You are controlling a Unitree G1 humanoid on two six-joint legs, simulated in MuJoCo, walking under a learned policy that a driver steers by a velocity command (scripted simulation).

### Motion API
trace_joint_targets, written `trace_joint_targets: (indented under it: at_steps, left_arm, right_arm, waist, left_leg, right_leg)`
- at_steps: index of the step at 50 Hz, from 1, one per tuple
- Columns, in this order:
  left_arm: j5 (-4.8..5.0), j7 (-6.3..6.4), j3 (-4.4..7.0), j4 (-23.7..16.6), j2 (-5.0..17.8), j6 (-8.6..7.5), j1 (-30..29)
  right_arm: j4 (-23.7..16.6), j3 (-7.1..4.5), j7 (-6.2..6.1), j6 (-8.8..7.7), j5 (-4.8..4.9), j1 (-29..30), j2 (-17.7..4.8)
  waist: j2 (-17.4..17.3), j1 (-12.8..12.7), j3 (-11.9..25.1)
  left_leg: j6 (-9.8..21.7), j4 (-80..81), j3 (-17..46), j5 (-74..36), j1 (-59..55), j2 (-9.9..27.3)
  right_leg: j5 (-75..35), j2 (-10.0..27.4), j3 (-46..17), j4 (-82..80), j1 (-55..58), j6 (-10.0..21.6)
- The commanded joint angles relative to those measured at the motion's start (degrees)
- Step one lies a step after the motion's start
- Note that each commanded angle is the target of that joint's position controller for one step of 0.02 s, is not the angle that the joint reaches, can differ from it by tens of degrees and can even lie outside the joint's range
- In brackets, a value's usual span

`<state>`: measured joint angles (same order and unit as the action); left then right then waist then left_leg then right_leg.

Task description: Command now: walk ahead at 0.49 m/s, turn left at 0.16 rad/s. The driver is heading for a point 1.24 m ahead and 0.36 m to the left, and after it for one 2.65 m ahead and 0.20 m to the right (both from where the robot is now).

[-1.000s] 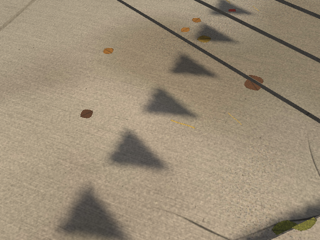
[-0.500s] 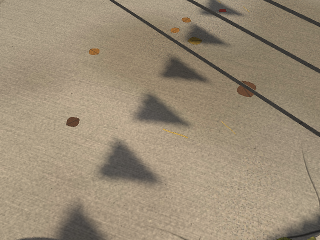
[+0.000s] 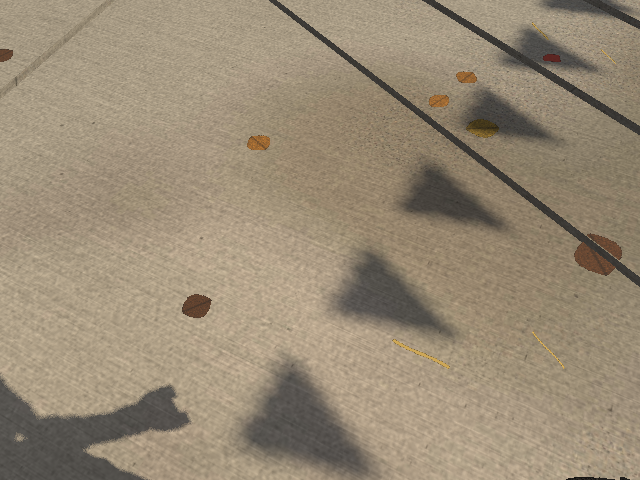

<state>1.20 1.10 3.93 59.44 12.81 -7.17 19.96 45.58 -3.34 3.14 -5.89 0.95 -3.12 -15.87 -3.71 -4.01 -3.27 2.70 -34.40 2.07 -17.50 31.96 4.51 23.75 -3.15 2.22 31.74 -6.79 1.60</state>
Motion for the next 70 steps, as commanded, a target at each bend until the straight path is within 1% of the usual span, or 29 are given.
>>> trace_joint_targets:
  at_steps: [1,3,5,6,7,8,9,10,11,13,17,20,24,29,30,31,32,33,36,46,52,55,56,57,58,59,61,65,70]
  left_arm:
    - [0.19,0.92,0.73,-4.2,5.3,-1.67,-6.3]
    - [-0.04,1.41,0.32,-3.5,4.7,-0.78,-2.4]
    - [-0.68,1.56,0.52,-4.0,5.9,0.52,-3.7]
    - [-0.78,1.1,0.77,-4.3,6.3,0.94,-6.1]
    - [-1.6,0.23,0.43,-5.3,3.8,0.68,-5.9]
    - [-1.28,-0.97,-0.28,-8.0,2.2,-0.55,4.2]
    - [-1.01,-1.34,-0.34,-8.9,5.0,-1.8,2.9]
    - [1.75,-1.55,0.51,-11.4,8.4,-2.89,0.6]
    - [1.96,0.0,0.86,-12.7,8.9,-2.27,-6.6]
    - [0.06,1.48,0.58,-12.7,7.8,0.53,-7.3]
    - [-2.86,1.59,0.69,-14.6,6.5,1.74,-15.4]
    - [-2.22,0.2,-0.29,-16.5,3.1,1.05,-22.6]
    - [-1.01,-0.66,-0.07,-18.7,4.1,0.55,-26.0]
    - [-0.89,-0.66,1.94,-16.8,9.7,-1.24,-15.1]
    - [-1.5,-0.29,2.9,-15.4,12.6,-1.21,-5.8]
    - [-1.95,-0.34,3.82,-14.1,16.5,-0.29,0.1]
    - [-0.78,-0.65,3.03,-14.4,12.3,0.08,-1.2]
    - [-0.56,-0.71,2.13,-15.6,8.8,0.23,-4.2]
    - [-1.6,-1.01,0.91,-15.6,6.0,0.68,-10.6]
    - [-0.84,-1.31,1.73,-11.0,10.6,0.66,-6.1]
    - [0.65,-1.58,1.93,-7.2,13.5,2.45,0.0]
    - [0.91,-1.09,1.59,-6.7,14.4,3.38,-1.2]
    - [-0.28,-0.89,0.58,-7.9,12.4,3.04,-1.4]
    - [-1.34,-1.54,-1.87,-9.8,5.1,1.82,3.7]
    - [0.23,-1.98,-0.83,-8.3,9.6,0.46,1.9]
    - [2.09,-2.18,0.19,-10.2,12.5,0.05,-2.8]
    - [1.05,-1.61,0.18,-10.6,10.8,0.45,-6.2]
    - [0.76,-1.38,0.02,-9.4,7.0,3.79,-2.9]
    - [0.09,-1.79,0.08,-11.8,6.5,4.14,-9.0]
  right_arm:
    - [-0.9,0.31,1.01,1.24,0.79,-1.6,-1.6]
    - [-0.9,0.73,1.71,1.31,0.5,0.0,-1.8]
    - [2.4,0.23,2.4,1.03,0.21,-9.7,-2.4]
    - [6.7,-1.09,2.08,1.24,-0.08,-22.2,-4.1]
    - [10.0,-1.87,1.54,1.6,-0.93,-29.8,-5.7]
    - [7.6,-1.66,0.99,1.2,-1.79,-24.9,-9.4]
    - [5.1,-1.94,0.66,1.91,-1.24,-22.6,-7.9]
    - [3.8,-2.87,0.05,1.56,-1.35,-20.8,-11.4]
    - [2.8,-2.72,-0.28,1.23,-1.4,-15.8,-9.7]
    - [-0.3,-1.73,-1.48,-0.01,-2.15,-7.0,-7.3]
    - [1.2,-2.02,-3.67,-0.03,-0.53,-13.3,-6.7]
    - [2.6,-2.23,-4.77,1.23,0.42,-18.0,-6.0]
    - [3.6,-2.37,-4.59,2.44,0.73,-20.5,-5.0]
    - [0.8,-2.54,-4.84,2.93,0.17,-16.0,-4.6]
    - [-0.7,-1.68,-4.42,2.62,-0.46,-14.9,-2.0]
    - [-1.8,-0.64,-4.23,2.01,0.96,-22.4,1.2]
    - [-1.0,-1.45,-4.37,2.03,1.6,-22.8,-4.4]
    - [-1.5,-2.3,-4.34,2.3,1.15,-18.3,-7.4]
    - [-3.2,-2.73,-4.13,3.16,-0.13,-14.3,-5.6]
    - [-9.1,-0.77,-2.31,2.93,0.0,-4.5,-1.1]
    - [-13.5,-0.11,-0.67,2.43,0.25,4.5,-2.2]
    - [-9.6,-2.69,-0.86,2.34,-0.24,-9.7,-7.2]
    - [-7.2,-4.26,-1.68,2.75,-0.42,-19.7,-11.3]
    - [-6.3,-5.13,-2.03,2.92,-0.75,-22.7,-17.0]
    - [-6.9,-3.67,-2.1,2.72,-0.84,-23.2,-11.9]
    - [-6.8,-2.67,-2.06,2.31,-1.2,-19.6,-9.3]
    - [-6.6,-1.83,-1.82,1.65,-1.19,-13.1,-6.1]
    - [-5.0,-1.8,-1.72,-0.41,-1.47,-9.6,-4.6]
    - [-2.5,-2.21,-2.96,-0.8,-2.03,-10.7,-5.8]
  waist:
    - [6.9,3.3,-1.0]
    - [5.0,2.0,-3.4]
    - [3.5,6.6,-0.2]
    - [-0.5,12.7,5.8]
    - [-12.4,15.4,8.4]
    - [-21.6,5.6,9.3]
    - [-19.0,7.6,12.1]
    - [-11.2,5.9,14.8]
    - [1.5,4.7,13.3]
    - [3.8,0.9,6.5]
    - [2.3,4.5,4.4]
    - [0.9,7.7,4.9]
    - [-0.5,8.7,4.5]
    - [-1.9,1.3,8.1]
    - [2.8,-2.8,14.7]
    - [20.2,0.0,21.5]
    - [17.4,-0.3,17.9]
    - [11.9,-1.0,10.5]
    - [8.1,2.8,3.1]
    - [6.5,1.1,1.6]
    - [7.9,-0.1,-1.1]
    - [8.7,8.9,8.1]
    - [5.2,12.9,15.3]
    - [-9.8,9.5,22.5]
    - [-6.5,11.4,26.6]
    - [-4.2,11.2,17.6]
    - [0.0,7.5,9.1]
    - [-0.4,3.0,4.8]
    - [0.4,3.9,1.1]
  left_leg:
    - [-0.2,2.5,-0.5,-6.7,-14.0,-0.5]
    - [0.5,9.4,1.7,-6.2,-5.7,1.9]
    - [1.9,14.5,0.0,-7.1,-10.8,2.2]
    - [5.0,15.6,-2.1,-9.4,-25.6,0.8]
    - [6.4,10.6,-1.9,-16.1,-39.8,0.9]
    - [9.9,-0.9,12.1,-18.2,-50.7,5.4]
    - [13.2,1.1,18.7,-16.1,-50.9,8.3]
    - [19.2,10.9,31.2,14.5,-49.8,14.7]
    - [17.5,18.9,41.3,38.7,-41.8,15.8]
    - [18.2,19.6,41.5,26.7,-24.2,15.8]
    - [13.6,19.4,22.7,15.0,-18.6,6.0]
    - [9.7,19.1,15.7,12.2,-18.2,0.8]
    - [8.7,16.9,18.7,16.8,-21.9,1.4]
    - [6.4,5.9,21.9,16.4,-20.3,-0.1]
    - [4.2,-8.4,16.8,22.4,-12.7,-4.4]
    - [0.5,-24.7,9.5,48.3,5.7,-12.1]
    - [0.0,-33.0,9.3,51.4,13.7,-7.1]
    - [-0.3,-35.6,8.8,46.1,15.6,-5.1]
    - [-1.2,-32.0,6.1,36.4,9.5,0.5]
    - [-2.1,-9.2,1.7,16.6,6.6,1.2]
    - [0.6,1.4,-2.7,24.2,4.8,-1.3]
    - [4.7,7.3,-6.6,22.9,-19.6,-6.4]
    - [7.5,4.3,2.0,19.8,-38.0,0.5]
    - [16.9,9.5,31.1,29.2,-55.6,15.9]
    - [18.1,15.0,39.6,29.5,-56.2,19.1]
    - [15.2,15.1,28.6,24.3,-49.6,16.8]
    - [11.7,17.9,15.4,16.8,-35.1,11.8]
    - [11.0,25.7,6.0,15.0,-23.9,10.2]
    - [8.6,28.4,-3.6,14.8,-24.7,8.7]
  right_leg:
    - [-1.5,10.9,-4.4,-3.1,-15.9,6.1]
    - [-2.2,13.4,-4.5,4.8,-5.7,4.7]
    - [-9.6,13.9,-1.7,18.6,-1.6,3.7]
    - [-11.2,10.6,2.7,36.3,-6.8,2.7]
    - [10.8,3.1,7.0,61.3,-21.0,0.8]
    - [12.7,3.6,-2.8,65.2,-39.8,1.8]
    - [11.4,4.7,-5.2,66.8,-44.2,1.8]
    - [2.8,5.2,-8.1,59.8,-49.5,1.8]
    - [-3.1,7.6,-7.8,54.2,-48.3,1.9]
    - [-6.8,10.6,-11.7,44.4,-40.8,-3.0]
    - [-16.0,9.7,-9.8,19.6,-33.4,-5.4]
    - [-27.1,4.5,-6.2,4.1,-26.0,-4.9]
    - [-27.1,2.1,-6.4,-2.2,-22.4,-3.7]
    - [-20.3,4.3,-7.9,-8.0,-3.0,1.0]
    - [-16.3,12.2,-15.4,-7.2,11.8,4.3]
    - [-6.2,24.9,-38.9,-11.4,28.9,13.6]
    - [5.1,26.9,-45.4,-13.9,27.4,13.7]
    - [4.6,24.2,-38.1,-15.2,20.3,11.2]
    - [-11.4,18.4,-21.7,-19.7,3.8,8.3]
    - [-28.0,15.4,-1.6,-24.1,1.6,8.7]
    - [-33.1,19.5,-1.1,-19.8,10.0,7.9]
    - [-55.6,16.6,3.5,-1.4,7.1,4.8]
    - [-43.6,14.5,5.0,13.7,-5.3,2.5]
    - [-3.0,4.3,4.3,35.1,-28.2,-1.2]
    - [9.4,4.0,-6.3,43.4,-33.4,-0.5]
    - [6.1,6.7,-6.8,45.0,-37.4,0.2]
    - [-1.9,10.8,-5.9,38.0,-34.4,0.2]
    - [-9.0,11.9,-7.7,33.3,-28.4,-1.1]
    - [-23.9,10.5,-8.7,19.8,-33.1,-2.0]
